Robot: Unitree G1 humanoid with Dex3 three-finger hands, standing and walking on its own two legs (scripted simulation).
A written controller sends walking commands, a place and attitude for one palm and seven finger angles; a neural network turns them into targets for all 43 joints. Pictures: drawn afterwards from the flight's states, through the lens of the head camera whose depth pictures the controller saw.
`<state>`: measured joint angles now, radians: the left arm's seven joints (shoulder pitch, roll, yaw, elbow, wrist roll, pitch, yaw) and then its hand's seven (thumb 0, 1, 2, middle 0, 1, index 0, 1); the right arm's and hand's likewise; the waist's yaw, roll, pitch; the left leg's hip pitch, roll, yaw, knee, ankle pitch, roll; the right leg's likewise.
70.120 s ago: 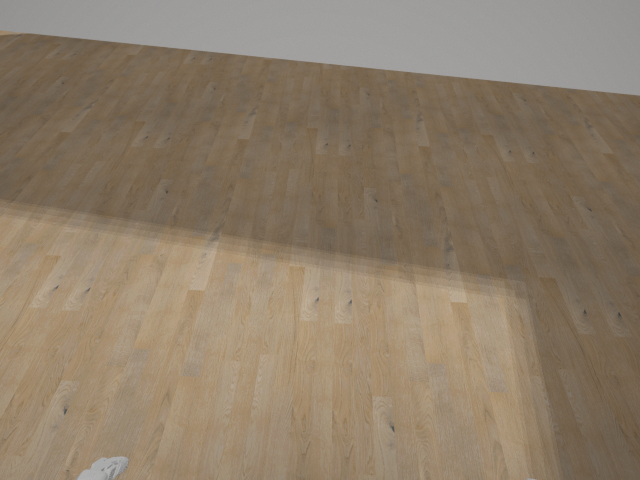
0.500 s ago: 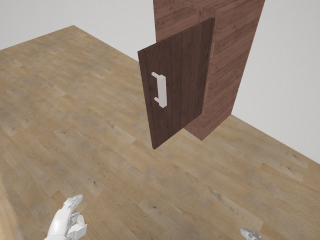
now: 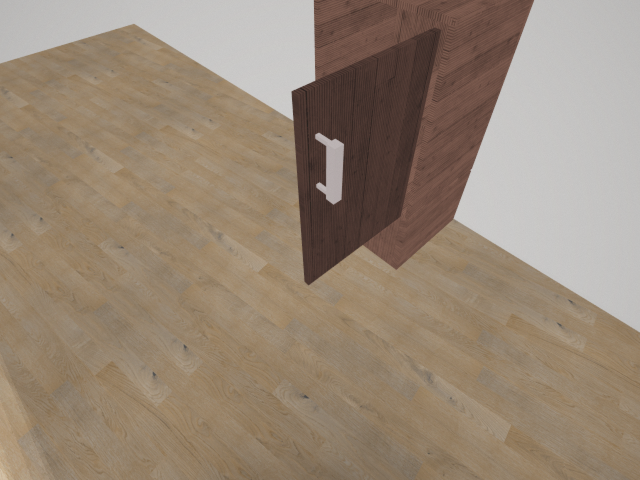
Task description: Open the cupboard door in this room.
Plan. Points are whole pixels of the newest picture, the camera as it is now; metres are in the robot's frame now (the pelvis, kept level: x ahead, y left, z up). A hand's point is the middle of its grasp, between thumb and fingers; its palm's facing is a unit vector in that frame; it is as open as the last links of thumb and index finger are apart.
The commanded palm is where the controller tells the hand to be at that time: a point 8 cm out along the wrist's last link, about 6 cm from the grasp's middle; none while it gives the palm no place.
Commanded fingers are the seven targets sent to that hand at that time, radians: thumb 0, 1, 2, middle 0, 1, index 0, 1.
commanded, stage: let the arm hang, fingers relaxed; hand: left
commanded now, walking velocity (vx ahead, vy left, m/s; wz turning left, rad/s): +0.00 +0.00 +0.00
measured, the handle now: (327, 168) +0.70 +0.03 -0.04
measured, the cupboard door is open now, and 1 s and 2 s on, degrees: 88 88 88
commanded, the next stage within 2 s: look to check the result in 0.42 s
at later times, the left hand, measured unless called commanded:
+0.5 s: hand out of the picture -0.03 +0.16 -0.18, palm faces +0.04 -0.98 -0.18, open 7.4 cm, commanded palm none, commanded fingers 0.00 0.90 0.90 -0.20 -0.30 -0.20 -0.30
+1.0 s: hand out of the picture -0.01 +0.15 -0.18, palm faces +0.04 -0.98 -0.18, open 7.4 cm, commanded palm none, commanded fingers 0.00 0.90 0.90 -0.20 -0.30 -0.20 -0.30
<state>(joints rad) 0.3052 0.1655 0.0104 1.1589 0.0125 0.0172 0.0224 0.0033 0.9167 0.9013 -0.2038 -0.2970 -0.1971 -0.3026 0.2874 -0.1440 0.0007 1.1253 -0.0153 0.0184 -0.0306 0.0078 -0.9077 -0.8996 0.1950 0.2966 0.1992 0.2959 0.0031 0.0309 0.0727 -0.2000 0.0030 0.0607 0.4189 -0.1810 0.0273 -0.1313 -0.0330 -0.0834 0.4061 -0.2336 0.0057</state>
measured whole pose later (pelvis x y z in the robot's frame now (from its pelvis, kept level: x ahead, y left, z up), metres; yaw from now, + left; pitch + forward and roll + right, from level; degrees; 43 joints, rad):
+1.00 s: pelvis +0.00 -0.01 +0.00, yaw +0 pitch -2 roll +0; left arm 0.28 0.11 0.01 1.15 0.01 0.00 0.03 0.00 0.91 0.90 -0.20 -0.30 -0.20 -0.30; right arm 0.29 -0.12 -0.01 1.14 -0.01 0.00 -0.03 0.01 -0.91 -0.90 0.19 0.30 0.20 0.30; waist -0.01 0.02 0.06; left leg -0.21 0.02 0.06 0.42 -0.18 0.01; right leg -0.15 -0.02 -0.09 0.43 -0.24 -0.01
